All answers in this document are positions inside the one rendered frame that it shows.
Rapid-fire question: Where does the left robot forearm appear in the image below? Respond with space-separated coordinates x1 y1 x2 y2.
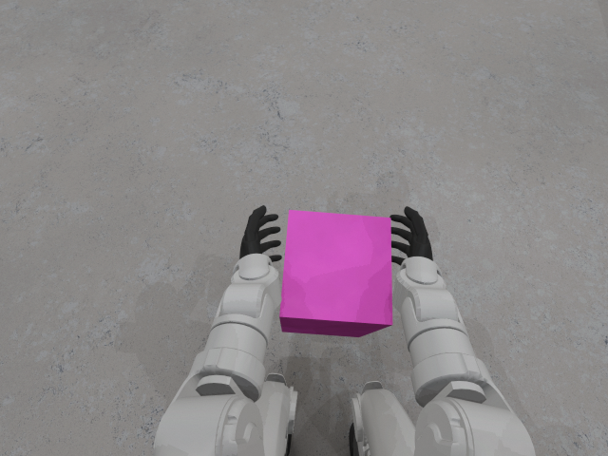
153 254 282 456

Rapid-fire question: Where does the carton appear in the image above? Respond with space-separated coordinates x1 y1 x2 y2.
279 210 392 337

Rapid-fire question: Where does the left robot thigh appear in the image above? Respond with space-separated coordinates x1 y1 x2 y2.
255 381 297 456

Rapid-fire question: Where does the robot left upper arm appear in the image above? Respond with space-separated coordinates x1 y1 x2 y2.
154 394 265 456

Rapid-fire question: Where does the right robot thigh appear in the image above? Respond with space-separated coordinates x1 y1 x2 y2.
351 389 415 456

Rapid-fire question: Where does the right robot forearm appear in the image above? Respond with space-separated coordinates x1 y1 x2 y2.
392 256 536 456

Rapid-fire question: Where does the robot thigh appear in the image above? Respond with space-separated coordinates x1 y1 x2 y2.
255 381 297 456
351 389 415 456

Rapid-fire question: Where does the robot right hand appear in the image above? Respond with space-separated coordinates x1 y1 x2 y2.
390 206 433 266

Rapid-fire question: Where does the robot left hand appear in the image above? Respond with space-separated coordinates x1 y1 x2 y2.
239 205 282 262

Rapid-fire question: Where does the robot right upper arm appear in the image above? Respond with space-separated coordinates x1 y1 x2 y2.
413 396 535 456

